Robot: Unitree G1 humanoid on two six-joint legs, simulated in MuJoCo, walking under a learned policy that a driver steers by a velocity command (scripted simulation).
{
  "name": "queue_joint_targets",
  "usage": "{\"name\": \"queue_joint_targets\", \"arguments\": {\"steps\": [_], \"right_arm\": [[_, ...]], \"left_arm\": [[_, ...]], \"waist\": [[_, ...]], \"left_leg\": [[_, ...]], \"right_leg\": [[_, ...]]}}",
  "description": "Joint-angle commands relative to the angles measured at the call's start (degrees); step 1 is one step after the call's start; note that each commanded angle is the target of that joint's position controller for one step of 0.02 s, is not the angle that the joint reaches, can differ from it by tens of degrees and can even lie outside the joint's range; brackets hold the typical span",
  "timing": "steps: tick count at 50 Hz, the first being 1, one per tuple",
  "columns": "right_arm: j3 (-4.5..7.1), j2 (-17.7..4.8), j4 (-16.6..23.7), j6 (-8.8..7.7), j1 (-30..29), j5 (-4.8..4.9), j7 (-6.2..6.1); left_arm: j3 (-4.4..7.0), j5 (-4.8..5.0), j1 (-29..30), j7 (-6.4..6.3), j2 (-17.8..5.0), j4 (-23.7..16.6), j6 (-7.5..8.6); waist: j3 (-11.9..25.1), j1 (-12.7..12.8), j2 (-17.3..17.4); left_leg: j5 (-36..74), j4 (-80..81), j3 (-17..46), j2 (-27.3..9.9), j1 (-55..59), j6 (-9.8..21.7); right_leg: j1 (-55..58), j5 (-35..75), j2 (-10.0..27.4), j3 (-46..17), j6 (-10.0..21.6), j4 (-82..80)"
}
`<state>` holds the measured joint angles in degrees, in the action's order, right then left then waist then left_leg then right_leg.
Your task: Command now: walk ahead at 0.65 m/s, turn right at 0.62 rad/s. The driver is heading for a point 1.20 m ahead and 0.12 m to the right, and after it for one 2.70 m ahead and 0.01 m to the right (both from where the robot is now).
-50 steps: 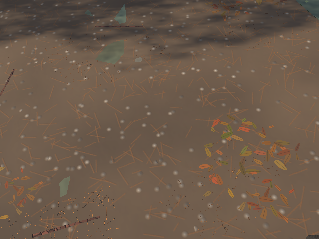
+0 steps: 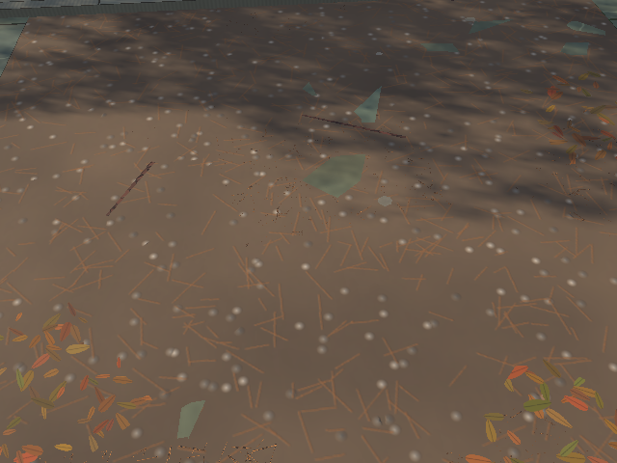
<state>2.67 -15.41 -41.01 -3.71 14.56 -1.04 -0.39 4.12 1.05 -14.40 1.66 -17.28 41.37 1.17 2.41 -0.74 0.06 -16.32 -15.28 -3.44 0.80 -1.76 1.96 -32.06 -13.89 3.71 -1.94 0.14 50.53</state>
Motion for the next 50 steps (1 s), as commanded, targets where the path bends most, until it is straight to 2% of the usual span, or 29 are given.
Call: {"name": "queue_joint_targets", "arguments": {"steps": [1, 3, 6, 8, 9, 10, 11, 12, 14, 15, 16, 17, 19, 22, 23, 26, 28, 30, 32, 33, 34, 35, 36, 37, 38, 39, 41, 46, 50], "right_arm": [[3.14, -10.0, 1.1, -1.06, 3.4, -2.61, 0.60], [3.35, -10.7, 0.5, -1.49, 3.6, -2.04, 0.59], [3.61, -11.9, -0.4, -1.36, 3.6, -2.03, 0.56], [3.72, -13.6, -0.8, -0.96, 2.4, -1.45, 0.42], [3.43, -13.8, -0.5, -0.41, 1.2, -1.05, 0.35], [2.02, -10.5, 1.4, -0.42, 1.5, -1.49, 0.61], [-0.11, -2.9, 5.7, -1.27, 0.3, -2.23, 1.89], [0.35, -7.6, 7.6, -1.97, -7.4, -2.68, 1.90], [-0.02, -8.8, 4.6, -2.54, -1.9, -1.68, 1.80], [-0.36, -8.1, 2.8, -1.86, 1.0, -2.10, 1.90], [-0.67, -7.7, 1.4, -0.70, 3.9, -2.20, 2.34], [-0.67, -7.7, 0.4, 0.54, 4.5, -1.93, 2.68], [-0.78, -6.8, 0.2, 2.28, 2.0, -0.75, 3.24], [-0.99, -5.5, 1.9, 1.98, -6.5, 0.94, 3.41], [-0.96, -5.2, 1.6, 1.73, -6.5, 1.46, 3.46], [-1.88, -3.7, 2.4, 0.73, -10.4, 0.66, 4.38], [-2.15, -4.0, 1.1, 0.60, -8.2, 0.85, 4.79], [-1.58, -6.3, -1.3, 1.42, -1.6, 0.90, 4.29], [0.71, -11.7, -6.6, 2.21, 16.4, 0.50, 3.37], [2.38, -14.1, -10.0, 2.39, 29.9, 0.68, 2.65], [2.58, -13.2, -12.7, 2.68, 31.5, 1.59, 1.71], [2.79, -14.2, -11.0, 2.76, 22.5, 0.50, 1.46], [3.20, -14.9, -7.8, 2.68, 17.0, 0.00, 0.92], [2.91, -10.8, -6.0, 2.59, 13.7, -0.09, 0.57], [2.31, -8.7, -6.2, 2.38, 10.7, -0.20, 0.64], [2.11, -9.1, -6.4, 1.48, 10.3, -0.02, 0.45], [1.71, -9.2, -6.4, -0.32, 9.0, 0.31, 0.32], [3.22, -10.9, -6.2, -1.45, 10.3, 1.63, 1.17], [4.50, -12.8, -6.2, -0.89, 12.0, 1.21, 1.11]], "left_arm": [[0.45, -4.51, 13.1, 3.54, -3.6, -8.0, -0.89], [0.09, -2.97, 14.6, 4.82, -3.6, -9.3, -1.38], [-0.34, -2.61, 14.2, 4.63, -4.3, -9.9, -1.61], [0.43, -2.65, 4.7, 3.36, -5.9, -7.3, -1.50], [1.58, -2.81, -8.5, 2.46, -7.8, -3.2, -1.05], [3.75, -2.93, -20.3, 1.26, -14.0, 0.1, -0.80], [4.43, -2.42, -16.8, 0.65, -20.6, -1.2, -0.67], [4.06, -1.86, -13.5, 0.62, -18.4, -2.8, -0.76], [2.63, -2.72, -10.9, -0.48, -13.1, -1.9, -0.30], [1.63, -2.62, -6.4, -0.70, -10.6, -2.5, 0.39], [0.66, -2.58, -4.1, -0.80, -8.7, -3.0, 1.26], [0.01, -2.45, -3.9, -0.59, -7.2, -2.6, 2.25], [-0.05, -2.16, -6.1, -0.13, -7.5, -0.8, 3.69], [-0.37, -2.18, -10.8, 0.18, -7.0, 1.5, 4.89], [-0.60, -2.17, -10.2, 0.10, -7.0, 1.7, 5.09], [-1.97, -1.92, -10.3, -0.69, -4.5, 3.2, 6.36], [-2.06, -1.93, -9.4, -1.68, -5.5, 3.8, 7.02], [-0.94, -2.57, -7.2, -3.50, -9.0, 3.8, 6.58], [0.19, -3.92, -2.2, -4.91, -11.7, 2.5, 4.38], [0.83, -3.89, 4.2, -5.17, -13.0, 1.2, 3.37], [-0.91, -4.12, 9.6, -3.60, -6.1, 0.3, 3.73], [-3.39, -3.45, 5.8, -2.65, 2.6, -4.8, 4.99], [-4.62, -2.59, -0.3, -1.86, 0.8, -8.0, 6.25], [-4.48, -3.91, 2.5, -1.30, -4.0, -6.8, 7.20], [-4.22, -4.64, 4.0, -1.06, -5.1, -6.4, 7.11], [-4.62, -5.74, 5.2, -1.10, -4.6, -7.4, 6.09], [-5.37, -6.42, 5.8, -1.12, -3.7, -7.5, 3.13], [-6.90, -3.01, 19.3, -0.31, -0.6, -12.9, 2.73], [-5.82, -2.70, 19.3, -0.97, -3.0, -13.2, 3.57]], "waist": [[-7.1, -4.7, 4.9], [-8.4, -4.3, 6.6], [-8.2, -2.6, 5.8], [-2.5, 3.1, 5.3], [4.8, 10.0, 2.1], [11.2, 14.3, -8.0], [12.0, 8.7, -22.0], [8.4, 10.7, -12.0], [1.4, 5.1, -1.1], [-0.7, 1.9, 0.2], [-1.4, 0.0, -2.5], [-2.6, -0.5, -2.5], [-7.2, -0.1, -1.4], [-12.3, 3.3, -1.0], [-11.6, 2.8, -1.1], [-11.2, 2.4, -1.3], [-7.6, 0.6, -2.5], [-2.1, -3.7, -6.4], [5.1, -13.4, -7.1], [6.7, -21.6, -5.6], [1.7, -19.9, 5.9], [1.1, -7.8, 17.9], [9.9, -4.0, 14.3], [3.8, -3.6, -0.1], [-2.6, -0.2, -7.3], [-6.2, 1.8, -7.7], [-10.4, 4.1, -8.4], [-9.3, -3.2, 0.2], [-4.4, -5.2, 3.3]], "left_leg": [[-8.1, 9.9, 6.6, -16.8, 4.7, 6.8], [-7.4, 10.6, 3.1, -17.2, 2.3, 5.6], [1.7, 8.0, -2.1, -18.1, 2.5, 4.5], [36.4, -7.8, -8.2, -16.7, 0.0, 3.3], [48.7, -26.2, -11.4, -14.3, -6.0, 2.2], [32.3, -48.4, -11.6, -10.1, -22.8, -0.3], [-14.1, -63.5, -3.0, -0.5, -42.7, -2.7], [-8.6, -68.3, 7.3, -0.9, -50.0, -2.0], [0.7, -62.7, 5.8, -7.5, -47.5, -0.5], [2.7, -58.9, 5.6, -9.3, -42.3, -0.5], [4.1, -57.1, 5.6, -10.5, -38.4, -1.0], [4.9, -56.6, 5.3, -10.9, -36.8, -1.3], [8.9, -54.0, 4.5, -10.5, -40.8, -1.1], [14.6, -44.8, 5.7, -5.1, -44.9, 0.2], [16.9, -41.8, 5.1, -3.2, -44.8, 0.7], [23.9, -30.7, -2.6, -1.4, -39.4, 2.9], [26.7, -25.2, -6.9, 1.8, -31.7, 4.5], [24.1, -24.2, -8.4, 5.3, -23.4, 5.4], [16.8, -24.0, -7.4, 8.3, -7.3, 7.9], [15.6, -18.8, -0.2, 4.0, 3.5, 12.9], [13.0, -19.8, 4.3, 1.5, 10.5, 14.4], [23.7, -22.8, 25.7, -4.8, 18.2, 21.8], [-2.4, -6.0, 48.8, -13.9, 22.8, 28.5], [-16.4, 2.9, 51.6, -14.1, 13.5, 25.5], [-16.6, 5.1, 46.9, -12.0, 1.8, 21.7], [-10.9, 5.0, 43.8, -10.0, -6.1, 21.0], [-7.4, 7.1, 35.0, -4.9, -19.7, 19.0], [11.9, 7.3, 24.9, 1.5, -24.0, 13.7], [27.3, -1.3, 27.0, -0.4, -9.6, 10.1]], "right_leg": [[-14.0, 1.0, 1.5, 3.2, 0.4, -1.6], [-11.3, 1.6, 2.3, 4.5, 1.9, -3.9], [-5.6, -2.0, 0.8, 7.8, 5.5, -7.7], [9.8, -6.1, -5.9, 12.3, 8.6, -9.0], [26.7, -5.7, -10.0, 12.9, 10.6, -11.3], [45.0, -18.2, -4.5, -0.7, 13.0, -17.1], [50.5, -41.1, 9.0, -35.1, 17.3, -32.6], [48.2, -36.8, 10.8, -45.3, 17.7, -38.5], [38.3, -19.0, 10.7, -30.5, 14.8, -35.8], [30.9, -15.2, 7.3, -23.9, 12.4, -36.5], [25.8, -12.7, 5.9, -20.2, 11.7, -38.0], [22.9, -9.8, 4.7, -17.2, 11.1, -39.5], [21.9, -3.0, 3.8, -11.2, 8.6, -43.4], [24.0, 16.7, 1.4, -0.8, 4.2, -45.8], [25.8, 22.1, 0.8, 2.6, 2.9, -45.8], [28.0, 43.0, 0.9, 9.1, 0.5, -47.7], [32.6, 62.9, 1.6, 11.7, -1.6, -45.9], [39.3, 83.2, 4.0, 13.1, -2.7, -37.1], [38.4, 92.8, 5.4, 12.7, -3.4, -11.9], [29.8, 82.6, 3.4, 12.6, -2.9, 13.6], [11.0, 17.1, -7.2, 11.6, -0.6, 38.7], [-12.7, -14.7, -12.3, 2.2, -2.7, 55.1], [-20.0, -13.8, -9.7, -7.3, -1.9, 53.5], [-18.8, -7.8, -6.0, -8.2, 0.3, 45.3], [-14.9, -4.9, -3.8, -6.6, 0.8, 38.0], [-12.3, -6.1, -2.3, -6.5, -0.3, 33.3], [-6.0, -6.2, 1.1, -4.1, -2.6, 22.4], [6.9, 16.7, 0.9, 1.6, -4.1, -9.5], [11.2, 17.5, -3.0, 1.1, -2.7, -20.9]]}}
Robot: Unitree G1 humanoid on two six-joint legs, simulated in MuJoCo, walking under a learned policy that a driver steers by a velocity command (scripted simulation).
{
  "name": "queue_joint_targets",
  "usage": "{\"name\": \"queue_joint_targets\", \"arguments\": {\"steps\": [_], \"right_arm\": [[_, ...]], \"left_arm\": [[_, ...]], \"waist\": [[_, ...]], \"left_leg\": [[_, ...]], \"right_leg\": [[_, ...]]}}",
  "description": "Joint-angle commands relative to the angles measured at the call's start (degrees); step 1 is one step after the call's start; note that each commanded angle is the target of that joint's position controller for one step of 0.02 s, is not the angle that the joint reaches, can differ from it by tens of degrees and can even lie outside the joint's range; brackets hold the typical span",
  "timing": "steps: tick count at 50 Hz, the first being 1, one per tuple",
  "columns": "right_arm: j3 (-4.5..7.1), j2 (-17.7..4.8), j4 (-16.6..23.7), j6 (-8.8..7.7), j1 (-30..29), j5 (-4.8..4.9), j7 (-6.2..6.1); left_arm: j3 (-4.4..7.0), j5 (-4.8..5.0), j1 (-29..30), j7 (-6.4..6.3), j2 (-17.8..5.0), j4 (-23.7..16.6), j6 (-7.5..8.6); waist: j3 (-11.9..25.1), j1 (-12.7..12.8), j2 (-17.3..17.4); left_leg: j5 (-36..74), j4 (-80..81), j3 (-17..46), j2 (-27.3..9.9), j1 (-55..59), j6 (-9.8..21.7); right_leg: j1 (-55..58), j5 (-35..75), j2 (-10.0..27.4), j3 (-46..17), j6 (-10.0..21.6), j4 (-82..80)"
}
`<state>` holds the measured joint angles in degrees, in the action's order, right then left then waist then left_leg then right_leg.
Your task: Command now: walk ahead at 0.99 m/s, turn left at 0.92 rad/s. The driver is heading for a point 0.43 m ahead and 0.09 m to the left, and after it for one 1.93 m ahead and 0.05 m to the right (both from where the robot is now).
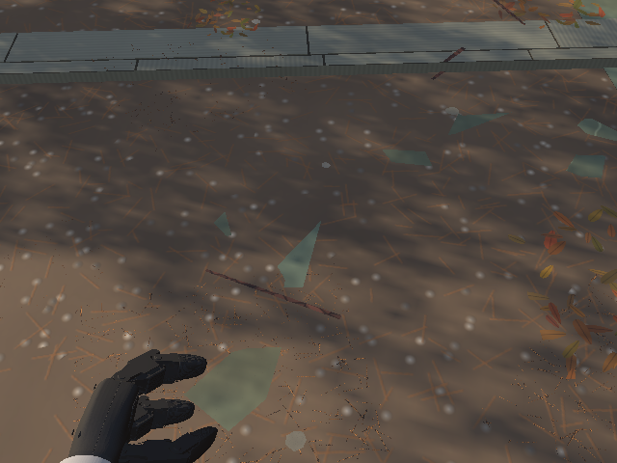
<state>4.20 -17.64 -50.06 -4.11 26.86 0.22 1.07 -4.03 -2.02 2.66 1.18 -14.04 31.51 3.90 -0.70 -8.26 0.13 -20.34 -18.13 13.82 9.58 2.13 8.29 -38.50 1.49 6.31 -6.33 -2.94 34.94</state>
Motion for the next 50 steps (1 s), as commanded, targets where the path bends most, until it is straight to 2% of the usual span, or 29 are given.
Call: {"name": "queue_joint_targets", "arguments": {"steps": [1, 3, 4, 5, 6, 7, 8, 10, 13, 17, 19, 20, 21, 23, 24, 25, 26, 27, 28, 29, 32, 36, 43, 44, 45, 46, 47, 49, 50], "right_arm": [[3.23, -11.4, 3.1, -0.52, -0.9, -0.31, -0.55], [3.75, -13.9, 4.3, -1.08, -6.0, -0.87, -0.14], [2.09, -7.7, 6.4, -1.97, -8.3, -0.80, -0.31], [-0.41, 0.5, 10.7, -2.02, -2.8, 2.16, -0.11], [-0.70, -4.0, 9.3, -0.68, -5.0, 0.59, -0.78], [-0.08, -6.6, 9.0, 0.14, -10.3, -0.84, -0.46], [0.08, -6.5, 9.4, 0.64, -13.0, -1.39, 0.29], [-0.51, -3.7, 11.6, 2.04, -16.2, -2.57, 2.15], [-1.85, -1.1, 15.3, 3.76, -20.2, -2.43, 3.28], [-3.89, 0.2, 17.9, 1.97, -24.7, -3.05, 3.72], [-4.40, 0.6, 16.6, 1.07, -25.2, -2.79, 4.34], [-3.12, -1.6, 17.9, -0.46, -25.4, 1.32, 3.31], [-2.60, -4.1, 17.5, -1.00, -24.0, 0.89, 2.81], [-0.70, -7.9, 13.8, -1.15, -13.3, -1.62, 1.32], [0.22, -12.1, 12.0, -0.46, -7.4, -3.40, 0.00], [-1.03, -12.2, 13.8, -0.15, -7.5, -5.59, -0.65], [-0.59, -10.3, 15.0, 0.89, -7.9, -3.65, -0.48], [-0.61, -8.9, 15.1, 1.23, -12.6, -1.85, -0.60], [-1.07, -5.8, 14.1, 0.93, -15.9, -0.36, -0.80], [-1.61, -3.5, 13.6, 0.61, -18.1, 0.07, -0.87], [-1.14, -2.3, 13.3, 0.26, -25.0, -1.52, -0.91], [0.04, -4.1, 11.9, 0.33, -27.5, -1.52, -2.79], [1.83, -6.7, 9.2, 2.28, -26.5, 2.02, -2.59], [1.85, -5.9, 8.6, 2.47, -25.4, 2.40, -2.41], [1.82, -4.8, 7.7, 2.80, -22.2, 1.66, -2.05], [1.19, -2.8, 10.2, 3.03, -20.3, -1.14, -1.75], [0.99, -3.8, 11.4, 3.18, -21.8, -1.68, -1.72], [1.35, -4.9, 11.9, 3.09, -25.9, 0.31, -2.23], [1.45, -5.0, 11.3, 3.14, -26.0, -0.43, -2.80]], "left_arm": [[3.18, 0.29, -1.0, -0.95, -8.2, -2.3, 1.15], [5.96, 0.39, -20.0, -2.37, -13.5, 2.4, 1.93], [7.98, -1.08, -34.1, -3.59, -18.0, 4.7, 2.17], [8.96, -2.53, -30.0, -3.34, -22.4, 4.4, 1.69], [9.36, -1.93, -23.6, -2.96, -18.2, 3.8, 0.85], [8.04, -1.36, -20.0, -2.72, -12.1, 3.2, 0.56], [7.39, -1.36, -19.7, -2.40, -9.3, 4.7, 0.44], [6.78, -1.05, -23.4, -2.31, -7.3, 9.0, 1.04], [6.44, 0.56, -25.1, -1.03, -5.3, 12.3, 2.62], [6.09, 0.50, -21.7, -0.31, -6.4, 13.9, 4.34], [6.76, 1.37, -25.0, -0.20, -10.5, 16.1, 4.22], [9.20, 5.21, -23.9, -1.68, -18.8, 14.7, 4.05], [9.34, 5.89, -23.7, -2.38, -19.4, 15.5, 3.65], [8.57, 5.13, -24.1, -2.54, -16.8, 16.2, 2.43], [7.27, 3.10, -25.7, -2.39, -12.5, 14.2, 2.50], [5.08, 2.01, -38.4, -1.45, -4.5, 16.0, 2.37], [6.94, 3.76, -37.5, -1.22, -11.4, 16.1, 2.22], [7.89, 5.02, -31.6, -1.58, -12.7, 13.9, 1.62], [7.88, 4.72, -27.8, -2.53, -11.1, 13.2, 0.66], [8.13, 4.31, -27.8, -3.27, -9.9, 13.6, -0.74], [8.37, 3.91, -30.7, -4.11, -5.4, 12.5, -4.34], [8.63, 2.89, -24.8, -3.26, -4.7, 8.2, -4.74], [10.52, 2.84, -19.2, 0.22, -8.3, 3.3, -6.32], [11.25, 2.50, -20.8, -0.10, -9.3, 3.5, -6.28], [12.89, 1.96, -24.9, -0.87, -13.2, 4.2, -5.97], [14.58, 1.86, -23.8, -1.86, -21.5, 2.4, -5.72], [13.71, 0.06, -23.8, -0.98, -20.5, 0.2, -4.16], [12.97, 1.85, -20.1, -0.46, -17.0, -0.5, -2.56], [12.43, 3.08, -17.3, -1.13, -15.0, -1.1, -2.97]], "waist": [[1.4, 3.9, 3.4], [12.3, 15.3, 2.1], [20.3, 20.5, -4.2], [27.4, 12.9, -25.6], [19.8, 12.1, -18.0], [11.9, 13.0, -8.8], [6.6, 12.5, -3.2], [2.1, 11.0, -5.7], [-0.4, 9.0, -5.6], [-6.3, 5.9, -3.0], [-5.3, 6.3, -3.9], [-1.7, 4.7, -5.4], [0.9, 2.7, -5.2], [6.7, -2.9, -5.8], [14.8, -2.9, 0.1], [29.1, 3.4, 13.6], [35.0, 1.2, 9.3], [25.4, 3.0, 6.7], [17.1, 5.0, 1.9], [11.7, 7.1, 1.6], [5.8, 12.5, 5.7], [6.1, 12.3, 5.5], [4.1, 11.5, 4.7], [4.5, 12.1, 2.6], [4.4, 13.3, -5.1], [2.9, 9.5, -23.7], [13.5, 10.7, -19.2], [11.1, 10.4, -6.6], [9.0, 9.2, -3.7]], "left_leg": [[38.7, -3.7, 10.1, -9.3, -10.6, 2.5], [42.2, -26.9, 7.8, -6.8, -14.9, -0.1], [22.9, -45.9, 3.1, -4.3, -24.0, -0.1], [-8.8, -61.1, -3.7, 0.8, -40.8, -2.3], [-3.0, -65.6, -6.4, -5.9, -49.0, -1.5], [2.0, -63.5, -8.1, -8.7, -50.0, -1.7], [4.3, -60.5, -8.9, -10.7, -48.5, -2.1], [4.7, -58.3, -8.8, -13.5, -47.4, -2.7], [7.7, -57.4, -10.1, -15.2, -50.5, -2.8], [17.8, -29.4, -13.4, -10.3, -37.1, -3.9], [23.4, -19.7, -18.5, -6.5, -23.3, -3.5], [20.7, -19.1, -15.1, -6.8, -21.8, -3.5], [20.2, -16.1, -14.2, -6.4, -20.5, -2.6], [35.6, -6.4, -12.4, -8.7, -5.4, 0.1], [62.1, -14.3, -4.0, -19.5, 13.1, 2.5], [94.4, -21.5, 13.1, -37.6, 28.7, 12.2], [87.6, -18.2, 12.5, -37.7, 25.0, 15.6], [72.6, -13.8, 6.5, -34.6, 16.4, 13.6], [60.3, -9.9, 2.4, -30.5, 7.9, 10.4], [54.0, -6.7, -1.0, -28.4, -0.1, 8.7], [43.7, 1.5, -10.2, -27.6, -19.0, 7.4], [36.9, 2.7, -18.9, -26.3, -19.4, 5.4], [27.8, -7.4, -24.1, -28.7, -12.5, -0.9], [26.8, -13.2, -25.6, -26.9, -12.9, -3.4], [20.1, -25.7, -27.3, -22.6, -17.8, -6.8], [-14.4, -45.3, -27.9, -12.6, -36.5, -12.7], [-20.7, -56.6, -13.1, -7.4, -42.4, -12.9], [-11.5, -56.4, -7.5, -9.2, -44.9, -9.8], [-7.5, -53.0, -6.8, -10.3, -44.8, -9.6]], "right_leg": [[21.8, -1.6, -7.1, 5.2, 0.9, -6.7], [43.0, -10.6, -5.5, 3.8, 2.9, -5.2], [56.8, -31.4, 6.9, -7.8, 4.5, -5.0], [66.0, -45.9, 22.9, -42.6, 10.4, -18.8], [59.2, -55.9, 20.9, -44.9, 11.8, -21.5], [51.9, -48.8, 17.3, -32.8, 10.6, -19.9], [44.9, -35.6, 14.6, -22.8, 9.5, -19.8], [38.5, -22.4, 11.1, -10.5, 7.6, -20.8], [35.9, -8.7, 10.3, -0.2, 6.1, -23.1], [24.3, 21.1, 4.3, 12.1, 6.9, -26.3], [22.4, 26.5, 4.4, 12.5, 8.1, -27.9], [29.1, 34.8, 5.8, 9.5, 9.1, -23.3], [33.9, 40.8, 6.8, 8.4, 8.7, -19.0], [33.1, 39.5, 3.9, 7.9, 5.8, -1.2], [20.4, 9.6, -1.1, 8.1, 3.1, 17.7], [7.4, -41.6, -8.8, 0.1, 0.8, 41.8], [6.2, -42.3, -7.7, -5.8, -0.1, 47.4], [1.1, -38.5, -4.7, -2.6, -0.7, 44.8], [-1.4, -34.0, -2.2, 0.5, -1.6, 40.7], [-0.1, -31.4, -1.1, 1.9, -2.6, 39.8], [8.5, -27.6, 0.5, 3.9, -4.3, 37.3], [10.2, -11.9, 1.8, 5.1, -2.1, 22.3], [16.5, -10.2, -2.0, 11.1, 4.5, 3.3], [20.3, -8.6, -4.0, 11.8, 6.4, -0.5], [27.3, 7.3, -4.0, 7.1, 9.3, -5.7], [36.5, 33.4, 8.1, -16.0, 18.0, -8.5], [40.6, 20.2, 13.5, -31.3, 25.7, -12.9], [37.6, 4.5, 10.0, -25.3, 21.1, -15.1], [34.5, 0.4, 8.2, -22.5, 18.6, -15.3]]}}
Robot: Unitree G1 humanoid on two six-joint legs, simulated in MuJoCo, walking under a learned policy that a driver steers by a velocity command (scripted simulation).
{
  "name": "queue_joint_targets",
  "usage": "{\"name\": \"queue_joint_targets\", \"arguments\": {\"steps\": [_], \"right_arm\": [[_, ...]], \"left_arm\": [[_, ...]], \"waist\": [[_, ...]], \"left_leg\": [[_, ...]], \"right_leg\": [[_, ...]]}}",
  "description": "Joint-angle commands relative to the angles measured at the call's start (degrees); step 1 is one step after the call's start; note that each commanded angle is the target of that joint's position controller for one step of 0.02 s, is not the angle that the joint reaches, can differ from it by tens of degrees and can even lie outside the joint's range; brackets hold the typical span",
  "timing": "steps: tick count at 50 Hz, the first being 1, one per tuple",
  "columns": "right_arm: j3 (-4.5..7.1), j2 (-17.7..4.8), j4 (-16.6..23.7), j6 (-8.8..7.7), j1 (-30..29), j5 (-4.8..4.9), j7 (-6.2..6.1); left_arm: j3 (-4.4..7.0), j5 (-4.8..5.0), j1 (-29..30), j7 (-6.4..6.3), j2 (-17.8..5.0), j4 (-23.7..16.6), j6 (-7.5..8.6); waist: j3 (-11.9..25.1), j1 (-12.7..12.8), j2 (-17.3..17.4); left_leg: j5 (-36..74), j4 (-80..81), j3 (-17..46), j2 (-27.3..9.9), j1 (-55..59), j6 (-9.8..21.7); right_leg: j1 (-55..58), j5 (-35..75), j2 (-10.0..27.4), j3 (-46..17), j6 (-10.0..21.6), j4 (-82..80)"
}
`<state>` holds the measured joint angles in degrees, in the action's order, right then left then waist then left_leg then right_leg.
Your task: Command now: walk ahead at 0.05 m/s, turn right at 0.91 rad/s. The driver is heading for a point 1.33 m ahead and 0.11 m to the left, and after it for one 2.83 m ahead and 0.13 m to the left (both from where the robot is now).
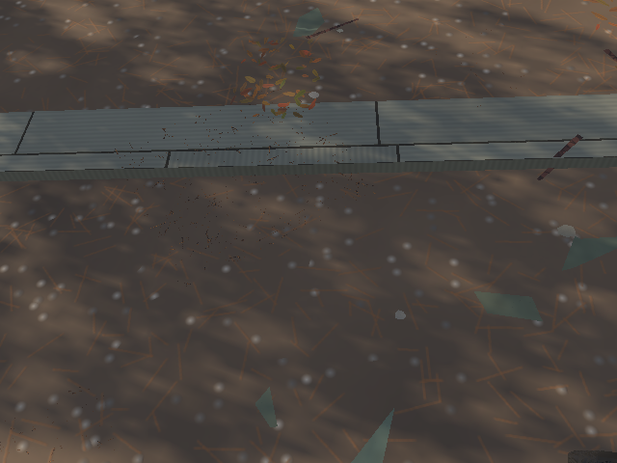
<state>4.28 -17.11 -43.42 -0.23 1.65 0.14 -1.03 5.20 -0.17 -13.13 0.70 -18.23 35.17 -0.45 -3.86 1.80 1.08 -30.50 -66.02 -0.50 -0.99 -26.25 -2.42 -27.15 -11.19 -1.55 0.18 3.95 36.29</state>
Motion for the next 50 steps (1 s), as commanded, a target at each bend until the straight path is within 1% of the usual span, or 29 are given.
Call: {"name": "queue_joint_targets", "arguments": {"steps": [1, 4, 7, 11, 13, 14, 16, 17, 18, 19, 20, 22, 24, 26, 29, 31, 32, 33, 34, 35, 36, 37, 38, 39, 42, 44, 46, 48, 50], "right_arm": [[1.59, -6.1, 4.7, -0.62, -1.0, -0.77, -0.99], [1.14, -4.1, 3.5, -0.63, -0.8, -0.23, -0.58], [0.63, -3.3, 1.7, -0.27, 1.3, 0.14, -0.35], [0.18, -3.3, 0.7, 0.61, 3.4, 0.19, -0.11], [-0.56, -1.8, 0.4, 0.37, 4.3, -0.03, 0.44], [-0.73, -1.4, 0.3, 0.12, 5.0, -0.01, 0.81], [-0.10, -4.5, 1.5, -0.21, 4.0, -0.30, 1.24], [0.47, -7.8, 2.8, -0.32, 3.3, -0.65, 1.28], [1.42, -11.5, 3.3, -0.42, 3.2, -0.06, 1.06], [2.26, -13.0, 3.2, -0.35, 3.1, 0.36, 0.91], [2.12, -11.6, 3.7, -0.35, 3.9, 0.14, 0.67], [2.47, -11.0, 4.0, -0.54, 7.4, 0.24, -0.02], [3.35, -11.5, 4.1, -0.87, 9.5, 0.70, -0.64], [3.88, -10.6, 4.8, 0.33, 8.1, 1.97, -1.30], [4.46, -10.1, 6.4, 2.99, 6.6, 2.24, -1.62], [4.39, -9.5, 7.7, 3.34, 4.1, 3.16, -1.28], [3.90, -7.8, 8.1, 3.30, 5.0, 3.27, -1.26], [2.97, -3.8, 7.8, 3.27, 9.5, 2.48, -1.00], [4.08, -7.0, 8.7, 2.21, 10.3, 1.65, -0.96], [5.23, -11.2, 8.0, 1.85, 10.7, 1.18, -0.75], [5.75, -12.4, 6.7, 2.21, 11.3, 1.42, -0.70], [5.61, -11.1, 5.6, 2.81, 12.0, 1.39, -0.86], [5.12, -9.6, 5.7, 3.20, 12.1, 1.35, -0.65], [4.45, -8.2, 6.5, 3.18, 10.5, 1.27, -0.42], [2.41, -4.6, 9.7, 2.48, 4.7, 0.91, -0.48], [1.23, -2.5, 9.4, 2.29, 4.9, -0.07, -0.66], [0.24, -0.7, 8.4, 2.16, 5.3, -0.97, -0.75], [1.28, -3.9, 8.4, 2.02, 4.5, -0.19, -0.97], [1.88, -5.6, 8.0, 1.64, 6.3, 0.52, -1.07]], "left_arm": [[2.76, 1.41, 1.3, -1.60, -9.5, -5.7, 0.73], [2.85, 0.55, 2.2, -3.20, -9.1, -7.4, -0.56], [2.86, 0.49, 2.6, -3.91, -9.1, -8.0, -1.11], [0.49, -1.29, 3.2, -2.96, -4.7, -7.4, -1.27], [-1.44, -2.09, 4.1, -1.99, -0.8, -6.0, -0.83], [-1.68, -2.18, 4.8, -1.54, -0.9, -5.2, -0.59], [-0.88, -1.74, 3.5, -1.39, -3.9, -3.7, -0.27], [-0.45, -1.85, 2.8, -1.78, -5.1, -3.6, -0.06], [-0.19, -2.52, 0.7, -2.20, -5.0, -4.2, 0.11], [-0.13, -2.27, 3.1, -2.69, -4.1, -4.9, 0.14], [0.23, -1.54, 6.7, -3.16, -4.5, -5.7, 0.21], [0.34, -0.72, 10.3, -3.15, -2.4, -6.6, 0.20], [0.58, -0.20, 10.4, -2.64, -1.4, -6.8, 0.52], [0.34, 0.35, 10.0, -2.33, 0.1, -6.2, 1.05], [0.25, 1.42, 7.9, -1.39, 1.2, -4.5, 1.74], [1.16, 1.60, 2.3, -1.07, -0.1, -2.0, 1.77], [2.04, 1.56, 0.2, -1.31, -2.3, -1.0, 1.47], [2.85, 0.14, 1.6, -1.86, -7.2, -2.1, 0.85], [3.05, -3.13, 4.7, -1.33, -8.7, -3.3, 1.02], [2.43, -3.24, 7.7, -1.49, -6.4, -4.5, 1.61], [1.58, -2.49, 10.6, -1.90, -3.7, -4.8, 1.89], [1.23, -1.57, 11.8, -2.45, -2.8, -5.1, 1.93], [1.03, -0.79, 11.9, -2.96, -2.6, -4.8, 1.89], [0.84, -0.76, 9.8, -3.26, -2.8, -4.2, 1.84], [1.02, -1.09, 2.0, -3.03, -4.3, -1.2, 1.35], [0.47, -0.62, 3.1, -2.14, -3.7, -0.5, 1.38], [-0.12, 0.34, 6.0, -0.78, -3.1, -0.1, 1.78], [1.25, 1.36, 3.3, -0.19, -7.6, 1.2, 1.53], [1.97, 2.70, 2.6, -0.35, -9.7, 1.7, 1.12]], "waist": [[11.7, -2.2, -5.6], [13.1, -2.5, -5.9], [14.7, -2.1, -6.2], [14.0, -0.4, -8.9], [12.6, -0.4, -8.5], [11.0, -0.9, -8.7], [6.3, -0.8, -8.5], [5.0, 0.4, -5.3], [4.6, 3.1, 2.1], [3.1, 2.7, 9.9], [2.0, 0.5, 11.8], [4.0, -2.5, 12.9], [7.2, -3.2, 9.5], [9.3, -2.5, 7.2], [11.4, -2.4, 9.1], [11.8, 0.5, 9.4], [12.0, 0.4, 7.4], [12.3, -2.8, -7.2], [9.1, -3.9, -15.0], [7.1, -5.0, -10.8], [5.8, -5.7, -7.1], [5.2, -5.6, -5.8], [4.3, -5.1, -6.8], [4.2, -3.7, -6.9], [5.9, 0.1, -6.4], [8.1, -0.8, -6.3], [8.1, -2.0, -9.1], [5.8, -1.1, -11.3], [5.6, -2.4, -11.4]], "left_leg": [[5.6, -1.1, 8.2, -0.1, -13.4, 1.2], [9.5, 9.0, 7.6, 2.9, -8.5, -0.1], [11.6, 15.1, 7.3, 2.6, -5.7, -1.7], [12.4, 17.3, 4.3, -0.7, 2.6, -2.0], [12.7, 22.5, 3.8, -2.3, 7.9, -1.0], [14.8, 26.9, 2.5, -1.7, 10.6, -0.4], [20.4, 35.8, 1.7, -0.2, 10.9, 1.8], [28.3, 37.5, 6.4, -2.8, 9.0, 3.5], [34.0, 39.9, 13.2, -6.7, 7.0, 6.7], [27.8, 45.1, 20.9, -9.7, 2.6, 10.8], [26.1, 47.5, 26.4, -11.4, 3.7, 12.9], [32.4, 47.5, 31.1, -12.8, 10.8, 15.4], [39.4, 45.3, 32.5, -13.2, 18.7, 16.5], [40.0, 43.4, 29.8, -10.1, 22.0, 13.6], [38.3, 42.9, 29.4, -6.5, 19.5, 11.6], [31.1, 42.0, 29.7, -4.1, 14.8, 9.7], [20.7, 39.6, 27.9, -1.6, 8.0, 7.1], [2.7, 26.2, 18.5, 5.7, -3.4, 3.4], [-5.2, 14.8, 14.4, 6.7, -11.3, 0.9], [-2.2, 5.5, 12.5, 2.2, -10.9, -0.6], [2.0, 2.2, 11.0, 1.2, -10.4, -1.4], [6.1, -0.7, 10.1, 0.9, -11.3, -2.0], [9.0, -3.4, 8.8, 0.1, -12.8, -2.7], [10.1, -4.4, 7.1, -0.2, -12.9, -3.3], [8.1, 2.5, 6.7, 0.6, -12.4, -4.5], [6.6, 11.6, 7.8, 0.2, -6.3, -4.2], [6.7, 24.3, 3.7, -0.7, 4.6, -3.9], [10.7, 32.3, 0.8, 2.7, 7.6, -3.7], [19.5, 44.9, 1.2, 3.7, 12.6, -0.9]], "right_leg": [[19.2, 11.5, 14.3, -26.6, 10.1, -16.7], [17.7, 13.6, 10.4, -24.0, 8.1, -16.1], [18.0, 12.9, 10.9, -22.8, 7.9, -14.6], [11.9, 9.9, 11.3, -20.1, 8.2, -14.5], [9.4, 3.8, 11.4, -18.8, 7.6, -14.9], [8.0, -0.3, 10.7, -17.5, 6.9, -14.8], [8.2, -5.7, 8.3, -15.7, 4.1, -13.7], [9.4, -6.9, 6.1, -14.1, 1.9, -10.0], [10.0, -9.5, 1.1, -8.9, -0.7, -4.8], [11.1, -7.7, -2.6, -2.0, -3.3, 0.2], [8.5, -7.7, -3.6, -1.7, -3.9, 3.2], [2.9, -16.6, -5.1, -3.7, -4.2, 10.0], [-3.1, -22.4, -4.3, -7.1, -5.2, 17.8], [-3.2, -19.3, -3.4, -7.4, -6.3, 11.6], [5.9, -12.7, -5.1, -5.1, -7.1, -1.3], [15.4, -3.7, -4.9, -3.9, -6.3, -15.1], [23.4, 0.7, -0.2, -6.3, -4.8, -19.2], [30.2, 4.6, 13.7, -20.5, 1.3, -20.3], [23.4, 12.4, 24.1, -31.2, 8.2, -21.1], [20.8, 14.8, 24.9, -27.7, 10.0, -21.1], [19.1, 13.4, 20.5, -20.5, 8.0, -20.2], [19.6, 11.5, 16.5, -15.2, 6.1, -19.3], [20.0, 14.9, 15.1, -11.3, 5.6, -18.7], [19.8, 19.7, 14.3, -9.1, 6.5, -18.4], [24.9, 28.2, 15.2, -9.6, 10.4, -17.6], [25.3, 28.2, 15.1, -9.3, 10.8, -16.4], [20.2, 26.6, 12.4, -7.5, 9.3, -16.5], [19.6, 27.8, 12.2, -10.5, 9.4, -15.1], [19.5, 28.6, 12.4, -14.0, 7.8, -12.8]]}}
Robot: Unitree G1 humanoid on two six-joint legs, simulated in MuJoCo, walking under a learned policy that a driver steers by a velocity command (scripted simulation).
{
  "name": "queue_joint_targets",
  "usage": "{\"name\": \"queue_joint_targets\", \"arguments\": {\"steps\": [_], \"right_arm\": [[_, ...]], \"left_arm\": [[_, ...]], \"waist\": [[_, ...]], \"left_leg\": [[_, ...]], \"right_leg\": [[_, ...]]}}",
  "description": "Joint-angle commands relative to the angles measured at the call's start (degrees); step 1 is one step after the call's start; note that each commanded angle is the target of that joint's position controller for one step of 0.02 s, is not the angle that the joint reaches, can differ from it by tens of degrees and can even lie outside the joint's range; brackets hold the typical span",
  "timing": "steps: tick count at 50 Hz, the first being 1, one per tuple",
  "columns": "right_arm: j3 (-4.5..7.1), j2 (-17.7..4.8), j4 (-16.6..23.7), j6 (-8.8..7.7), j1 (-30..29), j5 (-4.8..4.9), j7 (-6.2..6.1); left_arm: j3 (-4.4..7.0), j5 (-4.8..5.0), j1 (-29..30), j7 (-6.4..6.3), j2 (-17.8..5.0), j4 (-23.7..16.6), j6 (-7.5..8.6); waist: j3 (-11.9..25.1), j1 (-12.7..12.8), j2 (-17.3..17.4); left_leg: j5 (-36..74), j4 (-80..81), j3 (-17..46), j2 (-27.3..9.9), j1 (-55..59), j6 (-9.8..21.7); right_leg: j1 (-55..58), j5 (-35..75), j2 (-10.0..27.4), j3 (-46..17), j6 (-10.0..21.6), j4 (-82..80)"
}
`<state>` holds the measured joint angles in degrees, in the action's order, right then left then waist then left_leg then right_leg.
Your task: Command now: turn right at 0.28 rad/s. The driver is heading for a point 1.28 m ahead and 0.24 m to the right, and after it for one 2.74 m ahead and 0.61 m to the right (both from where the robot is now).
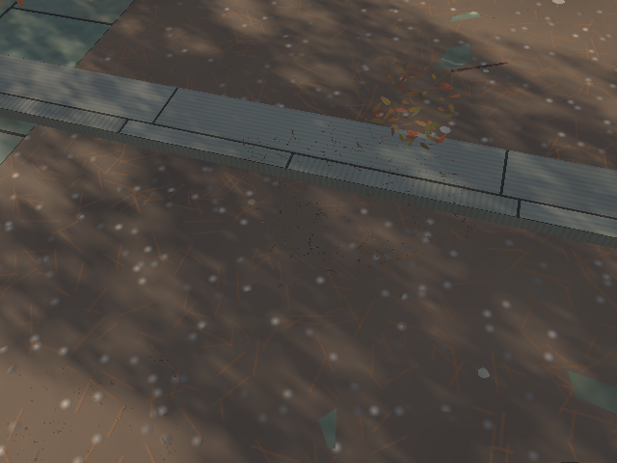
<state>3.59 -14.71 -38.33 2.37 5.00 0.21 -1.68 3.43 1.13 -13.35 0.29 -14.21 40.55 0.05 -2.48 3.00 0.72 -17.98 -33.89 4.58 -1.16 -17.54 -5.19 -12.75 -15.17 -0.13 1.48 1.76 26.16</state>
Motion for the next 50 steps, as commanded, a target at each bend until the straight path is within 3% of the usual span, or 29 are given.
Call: {"name": "queue_joint_targets", "arguments": {"steps": [1, 2, 3, 4, 5, 6, 7, 8, 13, 17, 19, 20, 21, 22, 23, 24, 25, 26, 28, 29, 31, 34, 36, 41, 44, 46, 48, 49, 50], "right_arm": [[3.08, -10.0, 2.8, -1.15, 4.3, 0.46, -0.66], [3.78, -12.8, 2.8, -0.99, 7.9, -0.25, -1.28], [4.86, -16.4, 1.7, -0.19, 7.2, -1.11, -1.67], [4.37, -12.7, 2.6, -0.09, 6.6, -1.57, -1.44], [3.26, -9.7, 3.5, -0.51, 5.2, -2.27, -1.27], [2.68, -8.0, 4.0, -0.95, 1.7, -2.08, -1.38], [2.55, -7.2, 4.1, -1.47, -1.9, -0.98, -1.24], [2.57, -7.0, 4.0, -1.92, -3.1, -0.65, -1.24], [3.53, -9.2, 3.0, -2.02, -2.6, -0.75, -1.21], [4.61, -11.9, 2.5, -2.53, -1.6, 0.78, 0.23], [4.41, -10.1, 1.3, -2.61, -0.3, 1.64, 0.94], [3.95, -7.8, 0.7, -2.58, 2.3, 0.68, 1.38], [2.50, -4.5, 5.9, -2.76, -2.1, -1.66, 1.09], [3.03, -7.3, 6.2, -2.84, -6.7, -1.26, 0.40], [3.16, -8.4, 5.7, -2.75, -6.6, 0.27, 0.14], [3.31, -8.6, 3.8, -2.42, -4.1, 0.43, -0.34], [3.44, -9.2, 2.3, -1.98, -2.1, -0.12, -0.73], [3.39, -8.7, 0.7, -1.54, 0.3, -0.36, -0.59], [2.57, -6.2, -2.2, -0.89, 4.9, 0.23, 0.12], [2.14, -5.4, -2.8, -0.62, 5.5, 0.70, 0.29], [1.68, -5.7, -1.4, -0.36, 2.5, 0.91, 0.36], [2.38, -9.4, 1.0, -0.17, 0.9, 1.19, 0.50], [2.42, -9.1, 1.6, 0.04, 1.8, 1.36, 0.66], [1.97, -6.4, 3.0, 0.39, 3.9, 1.19, 1.61], [2.05, -6.1, 4.4, 0.58, 4.6, 1.54, 2.56], [2.34, -6.4, 5.3, 1.15, 5.3, 1.75, 3.28], [3.25, -7.4, 4.9, 1.60, 9.2, 1.66, 3.16], [5.09, -12.1, 4.4, 1.42, 13.4, 1.35, 2.00], [7.08, -21.1, 5.5, 0.86, 15.6, 0.75, 0.88]], "left_arm": [[3.49, 1.54, 2.1, -0.20, -12.9, -3.6, 0.87], [2.62, 0.51, 2.5, -0.24, -10.1, -4.5, 1.33], [1.55, 0.46, 0.8, -0.05, -5.9, -5.3, 1.89], [1.96, 0.68, 2.2, -0.23, -7.8, -5.0, 1.62], [3.45, 1.13, 2.3, -0.36, -11.0, -4.5, 0.76], [3.92, 1.21, 0.7, -0.74, -10.4, -3.7, -0.54], [3.90, 0.79, -1.0, -1.12, -9.6, -3.4, -1.93], [3.76, 0.39, -0.8, -1.36, -8.9, -3.7, -2.85], [2.25, 0.17, 3.4, 0.35, -5.8, -8.3, -3.57], [3.36, 0.42, 1.4, 1.47, -8.3, -9.8, -4.47], [4.57, 0.28, -2.9, 0.80, -9.5, -8.8, -4.75], [6.44, 0.10, -6.7, -0.23, -14.6, -8.3, -4.34], [7.70, -1.00, -6.3, -0.68, -23.0, -10.6, -3.16], [6.60, -2.71, -7.2, 0.23, -19.6, -11.0, -1.14], [5.26, -2.75, -5.0, 0.13, -16.9, -10.6, 0.03], [4.33, -1.77, -1.6, -0.49, -14.1, -10.3, 0.34], [3.02, -0.84, 2.1, -1.11, -10.7, -10.4, 0.05], [1.78, -1.01, 4.4, -1.67, -8.5, -10.3, -0.05], [-0.25, -2.61, 6.2, -2.00, -4.1, -9.2, 0.46], [-0.47, -3.15, 6.3, -2.01, -3.7, -8.6, 0.77], [0.12, -3.72, 6.9, -2.29, -5.7, -7.9, 0.87], [1.95, -3.20, 5.4, -2.75, -10.8, -6.6, -0.41], [2.04, -2.69, 5.3, -2.74, -10.2, -6.1, -0.92], [2.61, -2.60, 8.1, -2.37, -9.5, -6.0, -1.04], [3.35, -1.86, 8.6, -2.00, -10.3, -6.0, -1.32], [3.79, -0.82, 9.0, -1.56, -11.0, -5.8, -1.33], [3.95, 0.46, 8.7, -1.10, -10.3, -4.7, -1.25], [3.76, 0.03, 6.4, -0.70, -8.8, -3.9, -0.83], [2.50, -2.99, 10.0, -0.55, -5.0, -7.6, -0.17]], "waist": [[6.1, -3.8, -9.5], [10.6, -4.4, -4.1], [11.9, -2.4, 10.7], [12.1, -5.4, 14.4], [10.1, -5.8, 11.2], [8.6, -3.4, 9.0], [6.1, -1.7, 9.1], [4.8, -1.5, 9.4], [5.3, -3.3, 8.6], [6.4, -2.5, 8.2], [6.7, -0.3, 4.4], [6.5, 0.5, -7.6], [6.6, -0.6, -24.7], [12.9, 3.6, -15.0], [11.2, 2.1, -11.5], [9.6, 0.0, -7.7], [8.9, -1.5, -6.1], [9.5, -2.9, -7.1], [10.6, -4.4, -6.9], [9.3, -4.1, -6.9], [5.6, -2.2, -7.9], [2.2, 0.0, -8.2], [1.1, 0.2, -6.4], [3.3, -1.1, -5.2], [6.0, -1.7, -6.1], [7.1, -2.6, -7.0], [8.2, -5.4, -6.0], [9.1, -6.7, 1.5], [9.0, -5.6, 19.4]], "left_leg": [[13.0, 15.1, -1.0, 1.1, 10.6, 3.9], [27.8, 11.0, 3.3, -6.7, 20.3, 7.1], [38.4, 8.3, 9.3, -16.0, 25.5, 14.3], [38.7, 11.4, 13.6, -21.7, 22.4, 20.5], [38.2, 13.2, 12.5, -22.2, 19.0, 21.8], [34.9, 13.3, 8.1, -19.4, 16.1, 19.6], [31.2, 14.1, 3.6, -16.8, 13.0, 17.4], [29.3, 14.8, 1.2, -15.9, 11.3, 16.6], [25.0, 14.4, -6.4, -16.1, 9.9, 16.0], [24.1, 10.3, -8.1, -19.3, 10.1, 14.0], [15.9, 1.5, -12.3, -16.6, 5.4, 9.1], [4.3, -12.9, -16.8, -10.9, -4.5, 4.4], [-22.8, -30.7, -13.8, -0.1, -24.5, -0.7], [-23.7, -39.9, -2.2, 0.6, -25.6, 0.2], [-18.9, -41.5, -1.2, -0.7, -25.6, 1.9], [-13.6, -39.6, -1.3, -2.6, -24.7, 2.8], [-9.3, -36.8, -1.3, -3.8, -22.5, 2.6], [-5.4, -36.8, -2.4, -3.4, -17.3, 2.1], [0.0, -32.9, -3.0, -3.5, -9.5, 1.1], [1.1, -28.2, -2.9, -3.5, -7.9, 0.7], [1.3, -19.8, -2.2, -3.4, -6.7, 0.4], [-3.4, -19.1, -3.9, -3.7, -11.7, 0.0], [-5.7, -20.2, -3.7, -4.9, -15.3, -0.2], [-7.4, -18.2, -6.3, -5.6, -13.8, 0.1], [-6.8, -13.3, -9.1, -4.2, -10.0, 1.5], [-4.7, -7.6, -10.6, -3.1, -6.7, 3.2], [5.1, 4.0, -11.5, -0.5, 2.7, 6.4], [21.3, 9.3, -3.8, -2.4, 12.9, 10.1], [50.6, 8.6, 20.4, -17.3, 25.3, 19.3]], "right_leg": [[1.8, 27.9, 10.1, -16.3, 7.5, -1.4], [-4.7, 17.7, 7.7, -13.8, 4.1, 4.2], [-16.6, -1.4, 1.1, -5.6, 0.0, 11.5], [-20.5, -20.5, -0.7, -1.7, -2.9, 23.2], [-22.4, -22.7, 0.7, -3.2, -4.4, 35.5], [-22.9, -20.1, 1.9, -4.0, -5.2, 40.6], [-22.8, -16.5, 2.9, -3.9, -6.3, 40.5], [-22.7, -13.0, 3.6, -3.3, -7.1, 40.3], [-16.7, -6.3, 5.7, 0.4, -6.4, 26.3], [-9.8, -4.9, 4.1, 4.0, -3.1, 16.4], [-0.3, 2.6, 1.1, 4.5, 0.1, 6.6], [9.2, 21.7, 5.0, -5.6, 4.0, 0.0], [15.3, 35.5, 20.1, -34.5, 16.5, -4.3], [14.2, 30.3, 23.1, -36.0, 20.8, -6.8], [12.1, 26.1, 21.7, -29.4, 18.5, -7.0], [10.0, 22.2, 19.0, -23.4, 14.6, -6.0], [7.8, 21.4, 16.8, -19.1, 11.8, -5.5], [4.3, 24.0, 14.8, -14.7, 10.6, -5.7], [1.5, 23.4, 12.3, -7.7, 9.4, -6.8], [1.0, 20.5, 11.5, -5.4, 8.9, -7.7], [0.5, 13.4, 11.9, -4.0, 8.8, -9.2], [3.6, 7.7, 16.6, -7.8, 12.1, -10.9], [6.0, 7.5, 19.1, -9.2, 13.3, -11.0], [8.6, 20.7, 19.6, -3.4, 13.3, -8.4], [10.7, 29.6, 20.1, 0.6, 11.9, -5.1], [11.4, 31.1, 20.5, 3.0, 9.7, -2.1], [7.3, 27.1, 18.4, 7.8, 4.5, 5.9], [-1.5, 18.0, 13.4, 10.9, -0.2, 17.2], [-24.0, -20.3, 3.8, 11.9, -5.9, 36.0]]}}
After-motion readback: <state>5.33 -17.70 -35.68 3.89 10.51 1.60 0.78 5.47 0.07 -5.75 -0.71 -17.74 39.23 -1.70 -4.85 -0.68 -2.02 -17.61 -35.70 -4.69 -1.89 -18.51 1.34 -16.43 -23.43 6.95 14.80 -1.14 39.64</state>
